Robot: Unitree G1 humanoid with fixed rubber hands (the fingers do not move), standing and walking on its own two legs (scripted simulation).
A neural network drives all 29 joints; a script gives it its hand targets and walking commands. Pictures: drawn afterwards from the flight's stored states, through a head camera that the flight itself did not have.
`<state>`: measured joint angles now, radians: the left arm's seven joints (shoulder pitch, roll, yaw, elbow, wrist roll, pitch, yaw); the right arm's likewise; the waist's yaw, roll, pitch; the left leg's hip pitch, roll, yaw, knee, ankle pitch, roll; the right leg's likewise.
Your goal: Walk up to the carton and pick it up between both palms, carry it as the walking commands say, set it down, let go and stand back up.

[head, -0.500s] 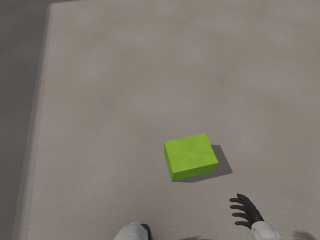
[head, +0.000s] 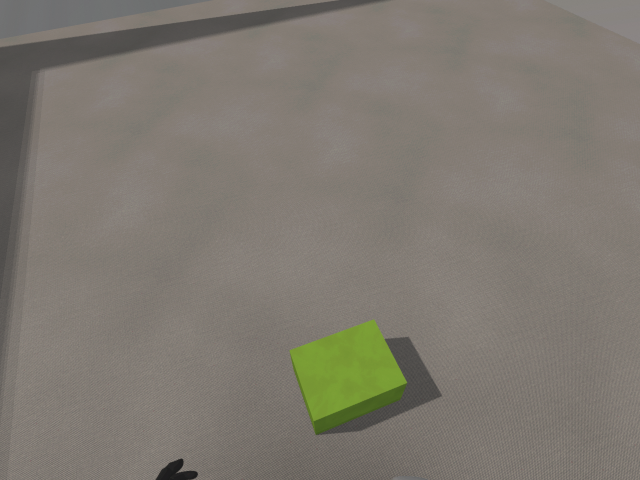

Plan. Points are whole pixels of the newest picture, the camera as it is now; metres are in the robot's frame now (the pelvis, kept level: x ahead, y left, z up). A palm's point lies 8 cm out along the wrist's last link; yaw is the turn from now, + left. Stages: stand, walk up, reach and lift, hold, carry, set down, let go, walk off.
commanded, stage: walk up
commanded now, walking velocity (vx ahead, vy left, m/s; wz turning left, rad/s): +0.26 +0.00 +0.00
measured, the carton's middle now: (345, 375) +0.48 -0.08 -0.69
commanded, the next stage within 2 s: none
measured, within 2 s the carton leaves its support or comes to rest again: neither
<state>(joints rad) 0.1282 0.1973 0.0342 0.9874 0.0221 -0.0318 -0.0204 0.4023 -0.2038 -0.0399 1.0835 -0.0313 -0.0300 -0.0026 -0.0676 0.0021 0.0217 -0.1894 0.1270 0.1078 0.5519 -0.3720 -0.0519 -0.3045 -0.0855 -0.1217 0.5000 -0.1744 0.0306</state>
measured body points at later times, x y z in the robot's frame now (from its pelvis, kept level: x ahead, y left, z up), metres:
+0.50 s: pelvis +0.08 +0.02 +0.01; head +0.09 +0.04 +0.46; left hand +0.08 +0.24 -0.16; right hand +0.14 -0.22 -0.13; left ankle +0.10 +0.11 -0.73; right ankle +0.05 -0.12 -0.73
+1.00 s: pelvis +0.05 -0.06 +0.01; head +0.09 -0.02 +0.46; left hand +0.09 +0.20 -0.15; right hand +0.04 -0.38 -0.09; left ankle +0.10 +0.11 -0.73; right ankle +0.04 -0.26 -0.67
